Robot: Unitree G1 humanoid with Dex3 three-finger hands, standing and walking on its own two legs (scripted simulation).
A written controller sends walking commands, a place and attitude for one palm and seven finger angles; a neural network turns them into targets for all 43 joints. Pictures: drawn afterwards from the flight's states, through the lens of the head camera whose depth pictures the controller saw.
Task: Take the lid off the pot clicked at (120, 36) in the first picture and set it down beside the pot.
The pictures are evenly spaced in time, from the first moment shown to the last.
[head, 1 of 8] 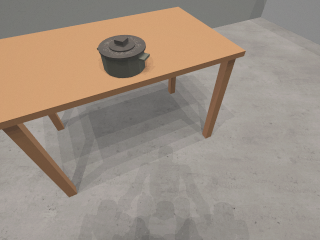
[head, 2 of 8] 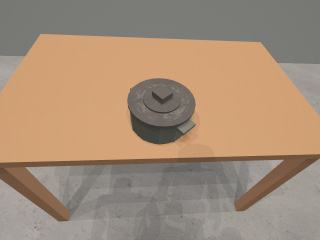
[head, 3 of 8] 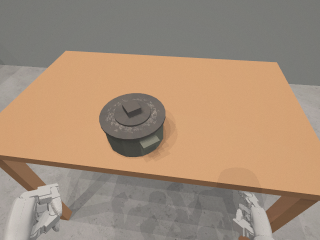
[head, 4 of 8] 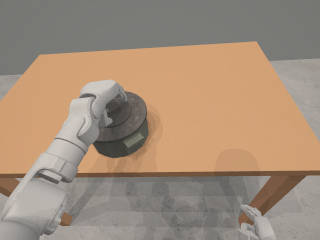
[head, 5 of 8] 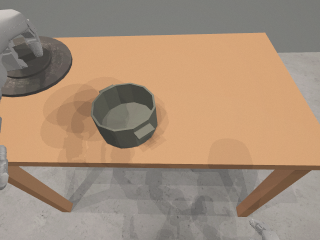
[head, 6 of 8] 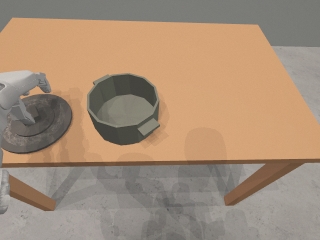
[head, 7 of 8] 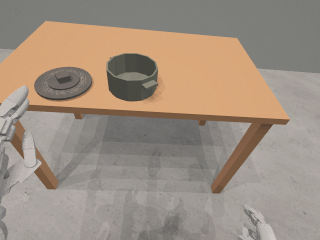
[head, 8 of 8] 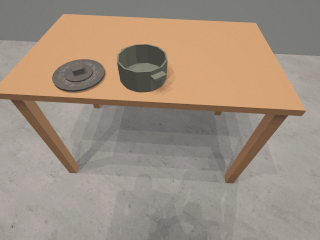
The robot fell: no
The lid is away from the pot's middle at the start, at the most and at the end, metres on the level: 0.00 0.26 0.26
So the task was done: yes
